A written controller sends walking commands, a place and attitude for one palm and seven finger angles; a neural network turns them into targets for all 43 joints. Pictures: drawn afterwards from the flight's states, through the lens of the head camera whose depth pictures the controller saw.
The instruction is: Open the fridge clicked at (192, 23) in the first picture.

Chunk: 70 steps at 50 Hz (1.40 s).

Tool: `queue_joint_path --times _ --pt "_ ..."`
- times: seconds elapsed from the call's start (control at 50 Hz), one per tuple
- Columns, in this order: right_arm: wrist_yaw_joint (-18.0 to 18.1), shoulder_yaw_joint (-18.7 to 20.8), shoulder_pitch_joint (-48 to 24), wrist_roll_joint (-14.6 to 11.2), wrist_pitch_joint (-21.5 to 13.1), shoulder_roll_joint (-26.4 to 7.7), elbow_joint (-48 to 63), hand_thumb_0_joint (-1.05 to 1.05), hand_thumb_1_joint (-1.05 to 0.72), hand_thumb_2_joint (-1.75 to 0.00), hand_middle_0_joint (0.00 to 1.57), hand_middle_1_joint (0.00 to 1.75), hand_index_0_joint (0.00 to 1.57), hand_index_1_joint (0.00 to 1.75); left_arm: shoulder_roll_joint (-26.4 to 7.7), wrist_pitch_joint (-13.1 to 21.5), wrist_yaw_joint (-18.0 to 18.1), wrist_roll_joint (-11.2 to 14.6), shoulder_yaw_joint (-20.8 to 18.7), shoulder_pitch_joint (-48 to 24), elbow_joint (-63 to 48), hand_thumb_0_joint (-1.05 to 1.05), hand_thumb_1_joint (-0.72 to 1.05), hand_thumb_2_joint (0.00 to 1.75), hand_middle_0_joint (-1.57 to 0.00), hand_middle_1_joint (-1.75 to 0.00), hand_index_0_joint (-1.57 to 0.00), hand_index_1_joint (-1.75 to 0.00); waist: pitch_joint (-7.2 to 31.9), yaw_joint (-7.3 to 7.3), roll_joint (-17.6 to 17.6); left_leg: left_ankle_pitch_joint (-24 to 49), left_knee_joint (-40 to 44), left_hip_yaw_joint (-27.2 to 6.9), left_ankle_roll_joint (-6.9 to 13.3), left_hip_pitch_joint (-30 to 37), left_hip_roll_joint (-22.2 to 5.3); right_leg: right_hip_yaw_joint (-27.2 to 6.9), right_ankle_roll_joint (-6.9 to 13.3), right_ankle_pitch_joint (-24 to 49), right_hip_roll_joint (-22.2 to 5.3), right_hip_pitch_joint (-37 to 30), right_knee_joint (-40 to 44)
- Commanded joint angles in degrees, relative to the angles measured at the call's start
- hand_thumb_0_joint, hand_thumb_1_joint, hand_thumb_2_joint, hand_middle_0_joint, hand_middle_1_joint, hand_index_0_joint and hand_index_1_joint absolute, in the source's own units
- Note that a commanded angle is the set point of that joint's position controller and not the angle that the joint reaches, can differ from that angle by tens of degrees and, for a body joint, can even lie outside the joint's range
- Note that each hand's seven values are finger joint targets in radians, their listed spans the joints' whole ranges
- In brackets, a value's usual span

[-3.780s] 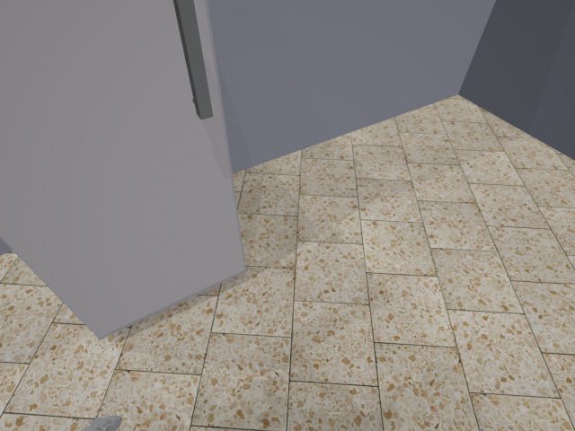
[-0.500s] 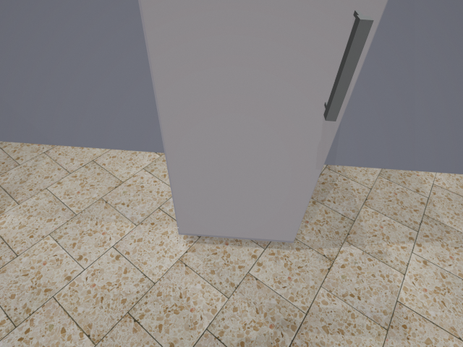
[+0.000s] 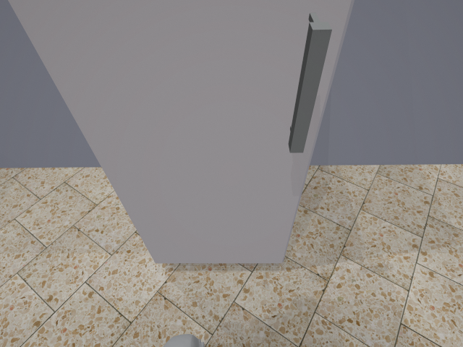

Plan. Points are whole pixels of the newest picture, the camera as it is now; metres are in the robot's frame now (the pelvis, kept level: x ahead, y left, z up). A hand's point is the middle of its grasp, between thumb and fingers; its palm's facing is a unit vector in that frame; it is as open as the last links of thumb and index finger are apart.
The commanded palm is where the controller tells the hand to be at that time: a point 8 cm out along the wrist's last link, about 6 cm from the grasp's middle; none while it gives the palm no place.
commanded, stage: come to a stop and stand still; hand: right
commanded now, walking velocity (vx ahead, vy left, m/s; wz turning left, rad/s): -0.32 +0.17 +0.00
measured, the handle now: (303, 90) +0.52 -0.12 +0.18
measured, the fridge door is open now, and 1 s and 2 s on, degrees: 0 0 0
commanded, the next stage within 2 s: look again from close up in 1.46 s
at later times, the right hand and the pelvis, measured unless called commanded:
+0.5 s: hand out of the picture +0.09 -0.14 -0.16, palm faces +0.05 +0.97 -0.25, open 7.3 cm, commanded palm none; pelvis +0.01 +0.04 +0.00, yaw -1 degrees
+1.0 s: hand out of the picture -0.04 -0.17 -0.17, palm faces +0.04 +0.98 -0.17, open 7.4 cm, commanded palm none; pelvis -0.02 +0.01 +0.01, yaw +0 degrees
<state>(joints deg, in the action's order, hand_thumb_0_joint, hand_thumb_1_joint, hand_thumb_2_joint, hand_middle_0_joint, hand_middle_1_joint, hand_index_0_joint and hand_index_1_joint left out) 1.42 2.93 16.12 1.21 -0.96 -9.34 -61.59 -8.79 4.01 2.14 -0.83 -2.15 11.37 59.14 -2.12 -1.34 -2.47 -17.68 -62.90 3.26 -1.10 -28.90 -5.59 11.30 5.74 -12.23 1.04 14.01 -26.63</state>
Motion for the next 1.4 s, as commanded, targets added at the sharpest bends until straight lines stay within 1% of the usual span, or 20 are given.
queue_joint_path --times 0.0,0.2,0.26,0.3,0.34,0.42,0.56,0.62,0.64,0.66,0.68,0.7,0.84,0.98,1.02,1.04,1.08,1.1,1.22,1.38 --pt "0.4 -0.3 8.6 0.2 2.0 0.7 0.0 0.00 -0.90 -0.90 0.20 0.30 0.20 0.30 -4.8 -0.5 0.3 -0.3 0.1 3.3 -1.0 0.00 0.90 0.90 -0.20 -0.30 -0.20 -0.30 1.1 -1.11 4.3 3.0 10.2 -2.2 -0.9 7.6 -0.5 -9.7 2.3 35.3 -17.6 2.2 10.1" --pt "0.8 1.4 -2.2 0.2 3.1 -3.8 6.9 0.00 -0.90 -0.90 0.20 0.30 0.20 0.30 -8.8 -4.3 0.8 -0.9 -2.8 5.8 -0.5 0.00 0.90 0.90 -0.20 -0.30 -0.20 -0.30 -0.9 1.74 10.7 -3.9 22.0 -1.4 1.0 8.4 2.3 -14.7 4.0 42.3 -20.4 -4.7 2.4" --pt "0.8 1.6 0.4 0.2 1.8 -5.5 6.5 0.00 -0.90 -0.90 0.20 0.30 0.20 0.30 -8.0 -4.9 0.1 -0.3 -3.1 6.0 -0.8 0.00 0.90 0.90 -0.20 -0.30 -0.20 -0.30 4.9 0.45 4.8 20.3 38.3 -2.3 1.0 18.2 -0.3 -10.2 -1.7 26.5 -14.0 -4.0 -6.1" --pt "1.3 2.2 1.8 0.5 0.8 -11.2 6.3 0.00 -0.90 -0.90 0.20 0.30 0.20 0.30 -3.2 -5.2 -0.3 0.3 -2.5 6.2 -2.9 0.00 0.90 0.90 -0.20 -0.30 -0.20 -0.30 7.5 0.01 -11.4 63.9 37.3 -17.9 11.9 26.1 -18.4 -5.0 -7.2 -21.4 -1.3 9.5 -23.7" --pt "1.7 2.2 -0.7 0.2 1.0 -9.7 6.8 0.00 -0.90 -0.90 0.20 0.30 0.20 0.30 -2.9 -7.1 0.1 0.1 -2.5 4.8 -2.4 0.00 0.90 0.90 -0.20 -0.30 -0.20 -0.30 8.5 0.49 -7.4 55.4 39.0 -13.6 14.6 22.9 -16.9 -13.0 -7.4 -22.4 -1.8 11.3 -37.1" --pt "1.9 2.0 -4.9 0.2 0.9 -8.8 8.2 0.00 -0.90 -0.90 0.20 0.30 0.20 0.30 -3.6 -7.3 -0.9 -0.2 -2.6 5.5 -1.7 0.00 0.90 0.90 -0.20 -0.30 -0.20 -0.30 6.0 1.67 -2.2 39.8 40.3 -9.1 11.6 21.1 -12.4 -12.7 -8.9 -13.9 -2.9 13.4 -39.9" --pt "1.1 2.6 -2.0 0.9 1.0 -10.7 6.5 0.00 -0.90 -0.90 0.20 0.30 0.20 0.30 -3.3 -6.0 -1.6 0.0 -1.6 3.0 -3.1 0.00 0.90 0.90 -0.20 -0.30 -0.20 -0.30 4.3 -1.04 -8.9 16.5 44.5 -12.6 11.2 19.6 -11.2 -9.1 -8.5 -15.0 -2.8 6.2 -16.1" --pt "0.7 2.2 -4.1 0.3 1.4 -9.9 5.8 0.00 -0.90 -0.90 0.20 0.30 0.20 0.30 -2.9 -5.1 -1.4 0.0 -0.9 9.1 -0.7 0.00 0.90 0.90 -0.20 -0.30 -0.20 -0.30 5.1 1.86 -7.7 4.3 43.4 -9.9 7.1 13.6 -7.3 -7.2 -7.7 -5.6 -1.9 -6.2 0.3" --pt "0.6 1.7 -4.4 -0.2 1.6 -8.2 5.7 0.00 -0.90 -0.90 0.20 0.30 0.20 0.30 -3.9 -4.5 -1.2 0.0 -0.8 11.0 0.4 0.00 0.90 0.90 -0.20 -0.30 -0.20 -0.30 5.3 2.65 -3.0 -1.5 41.0 -7.8 4.6 9.9 -4.7 -8.7 -7.2 -2.5 -3.2 -11.2 5.8" --pt "0.3 1.0 -3.8 -0.9 1.8 -5.5 5.8 0.00 -0.90 -0.90 0.20 0.30 0.20 0.30 -6.7 -3.9 -1.0 -0.5 -1.1 11.1 0.3 0.00 0.90 0.90 -0.20 -0.30 -0.20 -0.30 3.6 2.52 7.5 -5.0 36.1 -4.5 1.8 6.2 -0.3 -17.9 -5.1 -6.6 -9.9 -9.7 10.9" --pt "0.0 0.3 -4.2 -0.9 1.9 -3.1 6.0 0.00 -0.90 -0.90 0.20 0.30 0.20 0.30 -9.6 -3.8 -0.7 -0.8 -1.3 8.2 -0.8 0.00 0.90 0.90 -0.20 -0.30 -0.20 -0.30 -0.3 1.88 16.2 -4.5 32.3 -0.3 -0.2 6.4 2.1 -25.3 -2.4 -13.6 -17.0 -1.8 16.7" --pt "-0.4 0.3 -5.0 -0.3 1.9 -3.5 5.6 0.00 -0.90 -0.90 0.20 0.30 0.20 0.30 -9.9 -4.1 -0.6 -1.0 -1.1 4.2 -2.1 0.00 0.90 0.90 -0.20 -0.30 -0.20 -0.30 -3.7 0.95 13.8 -3.0 29.5 -0.6 -0.4 10.5 2.1 -26.6 -0.7 -20.6 -19.0 6.4 19.6" --pt "-1.7 0.4 -1.5 0.6 2.2 -3.3 1.8 0.00 -0.90 -0.90 0.20 0.30 0.20 0.30 -8.8 -3.2 0.8 -1.0 -0.9 7.2 -0.2 0.00 0.90 0.90 -0.20 -0.30 -0.20 -0.30 -7.6 2.36 8.8 -3.3 14.1 -2.5 -0.8 -0.3 2.5 -22.2 1.3 -8.0 -17.3 -3.9 18.9" --pt "-1.5 -0.2 -0.3 -0.3 1.3 -1.4 1.5 0.00 -0.90 -0.90 0.20 0.30 0.20 0.30 -8.9 -3.3 0.9 -1.0 -1.5 9.4 2.3 0.00 0.90 0.90 -0.20 -0.30 -0.20 -0.30 -0.5 2.58 12.2 -2.5 31.4 0.6 -0.5 11.8 3.8 -18.5 1.5 13.6 -15.9 -7.1 9.3" --pt "-1.0 -0.1 4.5 -0.2 0.6 -2.5 -0.7 0.00 -0.90 -0.90 0.20 0.30 0.20 0.30 -7.4 -3.2 0.7 -0.2 -1.3 9.2 2.8 0.00 0.90 0.90 -0.20 -0.30 -0.20 -0.30 2.4 0.45 7.0 10.0 43.0 -0.7 -0.3 22.7 2.5 -14.7 -2.3 10.1 -12.0 -2.6 3.4" --pt "-0.5 0.1 5.9 -0.1 0.1 -4.8 -1.5 0.00 -0.90 -0.90 0.20 0.30 0.20 0.30 -4.9 -3.0 0.5 0.3 -0.7 9.6 2.7 0.00 0.90 0.90 -0.20 -0.30 -0.20 -0.30 3.9 0.42 0.5 13.9 44.3 -7.0 1.0 28.8 -3.2 -11.0 -4.7 3.2 -9.0 2.7 -0.3" --pt "-0.1 0.1 5.0 -0.3 -0.2 -7.9 -2.1 0.00 -0.90 -0.90 0.20 0.30 0.20 0.30 -1.7 -3.5 0.0 0.2 0.4 8.5 2.1 0.00 0.90 0.90 -0.20 -0.30 -0.20 -0.30 1.6 0.73 -6.7 13.3 47.7 -12.5 6.1 24.6 -11.8 -7.7 -6.9 -13.2 -5.1 5.0 -4.0" --pt "0.1 0.1 4.1 -0.3 -0.4 -6.7 -2.2 0.00 -0.90 -0.90 0.20 0.30 0.20 0.30 -1.4 -4.2 0.0 -0.2 0.4 7.8 2.5 0.00 0.90 0.90 -0.20 -0.30 -0.20 -0.30 1.0 0.49 -10.3 10.6 49.5 -12.9 7.0 21.5 -9.9 -8.1 -6.9 -14.0 -5.6 3.6 -7.0" --pt "0.7 -1.1 1.3 -0.8 -0.4 -3.4 -2.8 0.00 -0.90 -0.90 0.20 0.30 0.20 0.30 -0.2 -4.4 0.3 0.0 1.0 11.4 6.6 0.00 0.90 0.90 -0.20 -0.30 -0.20 -0.30 -0.7 2.34 -1.2 23.1 45.2 -6.5 7.3 20.4 -6.5 -8.9 -7.1 -4.1 -6.9 -0.7 -2.8" --pt "0.8 -1.7 3.0 -1.1 0.1 -2.7 -4.1 0.00 -0.90 -0.90 0.20 0.30 0.20 0.30 -1.4 -3.7 0.8 0.1 1.4 9.3 7.5 0.00 0.90 0.90 -0.20 -0.30 -0.20 -0.30 -4.0 1.08 6.6 17.2 44.8 -3.5 2.5 19.4 -1.5 -9.7 -6.4 9.0 -9.3 -4.0 5.7"
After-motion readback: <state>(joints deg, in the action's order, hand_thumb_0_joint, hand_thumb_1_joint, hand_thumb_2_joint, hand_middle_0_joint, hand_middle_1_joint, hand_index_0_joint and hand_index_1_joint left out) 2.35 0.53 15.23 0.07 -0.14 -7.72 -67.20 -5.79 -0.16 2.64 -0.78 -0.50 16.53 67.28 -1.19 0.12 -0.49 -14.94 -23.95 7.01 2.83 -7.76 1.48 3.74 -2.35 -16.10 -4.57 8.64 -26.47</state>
